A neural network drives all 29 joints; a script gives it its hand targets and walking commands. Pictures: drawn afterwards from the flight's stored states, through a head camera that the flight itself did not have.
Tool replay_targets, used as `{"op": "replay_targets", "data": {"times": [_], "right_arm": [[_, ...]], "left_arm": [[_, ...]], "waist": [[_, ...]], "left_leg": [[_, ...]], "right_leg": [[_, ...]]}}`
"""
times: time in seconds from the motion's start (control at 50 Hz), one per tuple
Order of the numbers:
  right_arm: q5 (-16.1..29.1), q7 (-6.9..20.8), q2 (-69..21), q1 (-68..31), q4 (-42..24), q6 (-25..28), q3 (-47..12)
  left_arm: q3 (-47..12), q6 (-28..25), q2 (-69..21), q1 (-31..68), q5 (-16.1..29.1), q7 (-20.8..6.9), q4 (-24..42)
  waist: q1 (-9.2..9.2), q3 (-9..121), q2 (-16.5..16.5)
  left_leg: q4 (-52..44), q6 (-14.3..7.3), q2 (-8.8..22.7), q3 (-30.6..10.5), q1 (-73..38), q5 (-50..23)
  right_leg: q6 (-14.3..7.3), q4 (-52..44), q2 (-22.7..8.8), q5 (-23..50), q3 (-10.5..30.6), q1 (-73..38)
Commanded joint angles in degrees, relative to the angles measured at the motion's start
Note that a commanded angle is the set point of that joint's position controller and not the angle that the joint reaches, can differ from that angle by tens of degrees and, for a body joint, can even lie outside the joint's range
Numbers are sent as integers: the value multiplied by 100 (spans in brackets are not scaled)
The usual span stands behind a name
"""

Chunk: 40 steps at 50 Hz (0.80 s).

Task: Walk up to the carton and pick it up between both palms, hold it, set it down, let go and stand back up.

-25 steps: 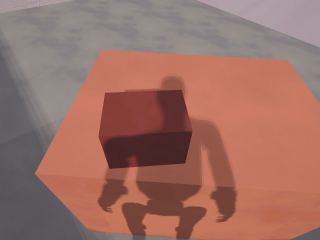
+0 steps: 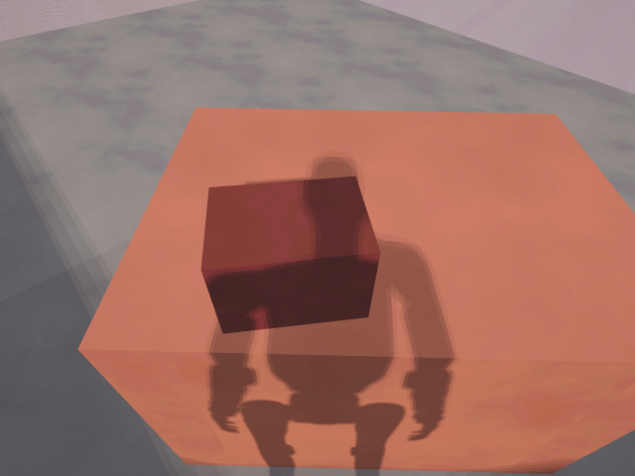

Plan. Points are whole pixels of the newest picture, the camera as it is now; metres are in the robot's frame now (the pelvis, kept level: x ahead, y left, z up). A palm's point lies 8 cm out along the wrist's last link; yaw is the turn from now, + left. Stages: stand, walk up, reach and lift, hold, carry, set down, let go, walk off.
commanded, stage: stand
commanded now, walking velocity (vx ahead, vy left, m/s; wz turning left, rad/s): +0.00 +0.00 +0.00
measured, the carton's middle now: (290, 253) +0.46 +0.05 +0.00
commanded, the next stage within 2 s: none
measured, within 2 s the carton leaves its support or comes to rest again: neither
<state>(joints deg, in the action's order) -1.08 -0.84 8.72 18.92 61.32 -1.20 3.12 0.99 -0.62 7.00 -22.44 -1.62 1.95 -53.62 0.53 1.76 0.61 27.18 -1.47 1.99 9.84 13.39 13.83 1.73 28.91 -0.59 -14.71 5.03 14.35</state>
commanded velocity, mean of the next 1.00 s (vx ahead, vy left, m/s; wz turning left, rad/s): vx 0.00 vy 0.00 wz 0.00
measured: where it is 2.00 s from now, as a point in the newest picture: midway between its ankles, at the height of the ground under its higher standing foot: outside the picture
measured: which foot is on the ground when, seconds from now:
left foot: down 0.00-1.00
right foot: down 0.00-1.00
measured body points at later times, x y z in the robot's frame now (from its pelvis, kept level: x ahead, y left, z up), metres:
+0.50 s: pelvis +0.00 +0.00 +0.00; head -0.01 -0.01 +0.45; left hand -0.02 +0.20 -0.16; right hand -0.03 -0.21 -0.17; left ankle +0.01 +0.10 -0.74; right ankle +0.01 -0.14 -0.74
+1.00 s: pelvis -0.01 +0.01 +0.00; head -0.01 +0.00 +0.45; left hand -0.03 +0.20 -0.16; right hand -0.04 -0.20 -0.17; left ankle +0.01 +0.10 -0.74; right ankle +0.01 -0.14 -0.74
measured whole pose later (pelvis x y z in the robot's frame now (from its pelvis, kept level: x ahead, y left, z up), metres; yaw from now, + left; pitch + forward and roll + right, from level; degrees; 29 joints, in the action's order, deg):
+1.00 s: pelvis -0.01 +0.01 +0.00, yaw +0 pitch -1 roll +0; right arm -0.9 -1.9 6.5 18.1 67.1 -1.0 1.7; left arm -0.5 -0.1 4.7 -19.4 -1.1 2.6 -64.8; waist 1.0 -0.9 0.4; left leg 26.3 -2.2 1.5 10.3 12.0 13.0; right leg 2.5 27.5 -1.0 -13.4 5.5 12.9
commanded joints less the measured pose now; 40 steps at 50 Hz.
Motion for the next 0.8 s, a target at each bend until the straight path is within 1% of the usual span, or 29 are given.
{"op": "replay_targets", "data": {"times": [0.0, 0.02, 0.04, 0.06, 0.08, 0.1, 0.12, 0.14, 0.16, 0.18, 0.2, 0.22, 0.24, 0.26, 0.28, 0.3, 0.32, 0.34, 0.4, 0.48, 0.56, 0.78], "right_arm": [[-15, -35, 490, 416, -86, 52, 65], [4, -30, 687, 499, -26, 80, 100], [-26, -23, 659, 383, -5, 107, 99], [-19, -28, 623, 386, 27, 97, 85], [11, -16, 564, 419, 46, 116, 90], [-16, -46, 454, 469, 30, 130, 53], [-28, -43, 515, 439, 97, 136, 61], [-18, -70, 582, 409, 100, 140, 53], [-24, -70, 625, 471, 165, 155, 78], [-3, -63, 550, 487, 174, 158, 57], [-9, -64, 390, 579, 196, 137, 17], [-36, -71, 416, 698, 229, 141, 3], [-17, -62, 432, 580, 224, 121, -11], [-25, -66, 381, 515, 225, 123, 22], [-3, -89, 403, 533, 197, 109, 11], [-8, -73, 431, 430, 272, 92, 14], [-20, -70, 402, 498, 303, 88, 8], [-19, -70, 339, 550, 349, 86, -9], [-20, -80, 272, 571, 437, 70, -41], [-12, -100, 258, 514, 474, 61, -59], [-4, -115, 264, 472, 490, 63, -66], [9, -129, 268, 437, 509, 62, -67]], "left_arm": [[77, -124, 507, -243, -4, 27, 190], [64, -141, 432, -311, 19, 30, 118], [108, -139, 448, -446, 11, 33, -26], [53, -138, 308, -573, 66, 39, -100], [56, -151, 422, -424, 46, 62, -63], [118, -164, 464, -418, 55, 58, -72], [66, -153, 449, -214, 12, 53, -77], [31, -139, 312, -188, 3, 60, -136], [75, -130, 432, -374, 69, 62, -212], [23, -137, 295, -520, 45, 68, -293], [58, -106, 385, -400, 43, 54, -355], [5, -84, 185, -375, 53, 67, -427], [31, -77, 280, -432, 99, 58, -426], [20, -72, 381, -492, 56, 62, -448], [26, -62, 296, -429, 70, 63, -473], [5, -93, 250, -325, 37, 61, -523], [6, -110, 271, -335, 40, 62, -546], [10, -111, 292, -324, 54, 70, -581], [3, -75, 291, -312, 61, 81, -672], [-13, -37, 268, -277, 58, 81, -772], [-30, -22, 258, -238, 57, 78, -846], [-75, -8, 215, -177, 56, 81, -969]], "waist": [[55, -792, -116], [59, -440, -157], [5, -600, 24], [23, -587, 86], [50, -237, -21], [28, -401, 127], [82, -485, -67], [87, -550, -260], [10, -493, -90], [17, -443, -189], [55, -729, -369], [95, -695, -341], [1, -560, -290], [46, -613, -286], [55, -502, -259], [56, -591, -535], [72, -551, -546], [90, -592, -508], [84, -751, -230], [67, -851, -94], [56, -848, -64], [51, -773, -129]], "left_leg": [[-1043, -62, 527, -883, -23, 714], [-993, -72, 595, -865, -359, 586], [-1068, -101, 670, -903, -174, 800], [-1136, -88, 645, -890, -285, 590], [-1047, -144, 688, -853, -398, 523], [-1067, -132, 628, -854, -283, 499], [-1013, -139, 607, -896, -151, 426], [-985, -142, 502, -803, -197, 249], [-941, -94, 531, -790, -384, 175], [-940, -134, 625, -864, -413, 265], [-924, -75, 547, -801, -380, 171], [-961, -131, 612, -879, -439, 28], [-898, -156, 564, -840, -287, 289], [-981, -129, 596, -847, -412, 407], [-989, -137, 598, -872, -423, 416], [-817, -97, 524, -731, -375, 122], [-722, -69, 471, -656, -461, -80], [-701, -42, 448, -626, -496, -139], [-742, -8, 452, -635, -412, 7], [-832, -4, 483, -677, -312, 223], [-902, -20, 518, -726, -281, 367], [-994, -72, 565, -799, -258, 568]], "right_leg": [[-304, -650, -224, 363, 267, 763], [-256, -644, -197, 326, 243, 755], [-219, -646, -194, 409, 162, 551], [-233, -657, -235, 493, 263, 665], [-222, -649, -227, 498, 198, 487], [-229, -615, -201, 554, 216, 444], [-265, -701, -269, 689, 197, 412], [-264, -673, -272, 707, 296, 408], [-199, -654, -231, 727, 212, 432], [-210, -649, -243, 636, 223, 503], [-217, -687, -228, 635, 224, 679], [-260, -740, -277, 542, 256, 621], [-195, -714, -248, 592, 233, 458], [-247, -716, -252, 393, 233, 601], [-251, -691, -237, 442, 219, 545], [-216, -762, -230, 656, 216, 500], [-218, -799, -274, 757, 265, 496], [-223, -810, -279, 726, 278, 559], [-238, -824, -267, 590, 281, 593], [-236, -807, -232, 540, 255, 578], [-218, -782, -207, 533, 222, 536], [-171, -726, -181, 481, 157, 489]]}}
